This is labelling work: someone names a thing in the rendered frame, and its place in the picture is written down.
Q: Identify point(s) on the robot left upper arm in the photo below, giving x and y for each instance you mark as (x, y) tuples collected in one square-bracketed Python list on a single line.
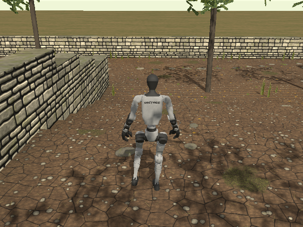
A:
[(134, 107)]

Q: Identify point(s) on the right robot forearm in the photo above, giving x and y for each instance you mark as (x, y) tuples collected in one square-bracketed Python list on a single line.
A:
[(174, 124)]

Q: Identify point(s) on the robot right hand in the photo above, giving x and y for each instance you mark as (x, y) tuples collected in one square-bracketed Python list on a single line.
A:
[(173, 132)]

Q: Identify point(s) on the left robot thigh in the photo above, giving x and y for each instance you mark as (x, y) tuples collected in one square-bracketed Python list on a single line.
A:
[(139, 139)]

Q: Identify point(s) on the left robot forearm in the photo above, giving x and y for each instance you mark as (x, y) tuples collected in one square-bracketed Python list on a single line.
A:
[(127, 124)]

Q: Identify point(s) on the robot left foot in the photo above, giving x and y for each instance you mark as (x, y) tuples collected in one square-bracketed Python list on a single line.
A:
[(134, 182)]

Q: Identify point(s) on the robot left hand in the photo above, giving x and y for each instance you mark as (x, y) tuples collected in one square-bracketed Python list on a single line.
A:
[(126, 134)]

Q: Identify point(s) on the robot right upper arm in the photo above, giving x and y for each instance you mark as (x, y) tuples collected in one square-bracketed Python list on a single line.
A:
[(169, 107)]

